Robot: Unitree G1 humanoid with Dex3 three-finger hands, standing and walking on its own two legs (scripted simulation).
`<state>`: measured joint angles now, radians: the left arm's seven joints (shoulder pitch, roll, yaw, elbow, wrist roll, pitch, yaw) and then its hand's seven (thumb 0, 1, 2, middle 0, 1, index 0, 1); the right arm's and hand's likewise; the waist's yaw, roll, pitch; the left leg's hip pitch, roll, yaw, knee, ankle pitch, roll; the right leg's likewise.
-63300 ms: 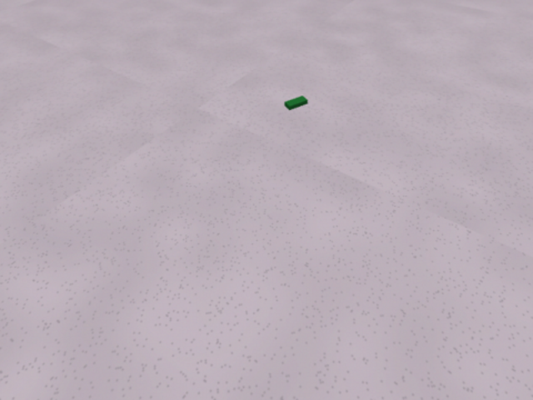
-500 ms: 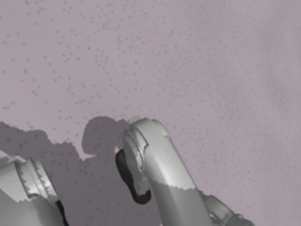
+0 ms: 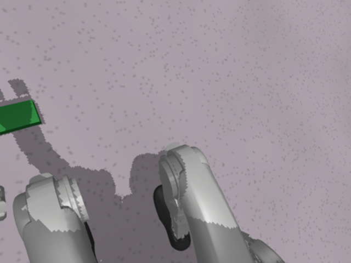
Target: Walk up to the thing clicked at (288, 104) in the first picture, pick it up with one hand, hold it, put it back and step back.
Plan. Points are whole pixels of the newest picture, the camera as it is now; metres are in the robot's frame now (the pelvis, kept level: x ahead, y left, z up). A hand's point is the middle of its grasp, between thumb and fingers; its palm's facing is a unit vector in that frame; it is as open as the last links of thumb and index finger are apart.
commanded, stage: withdraw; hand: left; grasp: from above
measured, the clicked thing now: (4, 120) +0.46 +0.31 -0.30
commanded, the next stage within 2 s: home in 0.58 s
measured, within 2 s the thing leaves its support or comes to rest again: neither
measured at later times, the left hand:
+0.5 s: hand out of the picture +0.42 +0.32 -0.13, palm faces -0.48 -0.12 -0.87, open 14.0 cm
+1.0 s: hand out of the picture +0.44 +0.33 -0.09, palm faces -0.27 -0.26 -0.93, open 12.0 cm
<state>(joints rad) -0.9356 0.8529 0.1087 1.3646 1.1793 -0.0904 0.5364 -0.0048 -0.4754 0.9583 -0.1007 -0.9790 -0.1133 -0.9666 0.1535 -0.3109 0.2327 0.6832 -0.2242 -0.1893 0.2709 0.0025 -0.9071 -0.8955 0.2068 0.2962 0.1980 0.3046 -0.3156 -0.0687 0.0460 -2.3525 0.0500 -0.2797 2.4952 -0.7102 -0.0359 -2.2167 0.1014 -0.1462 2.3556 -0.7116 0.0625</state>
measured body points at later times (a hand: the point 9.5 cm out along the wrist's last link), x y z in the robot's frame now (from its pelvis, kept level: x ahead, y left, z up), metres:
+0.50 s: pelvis -0.02 -0.01 +0.02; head +0.20 +0.10 +0.40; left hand +0.44 +0.32 -0.08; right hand +0.08 -0.28 -0.06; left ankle +0.06 +0.14 -0.28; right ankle +0.10 -0.12 -0.28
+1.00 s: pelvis +0.00 +0.00 +0.04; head +0.22 +0.08 +0.43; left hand +0.45 +0.34 -0.04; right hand +0.08 -0.24 -0.08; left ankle +0.06 +0.14 -0.28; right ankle +0.10 -0.12 -0.28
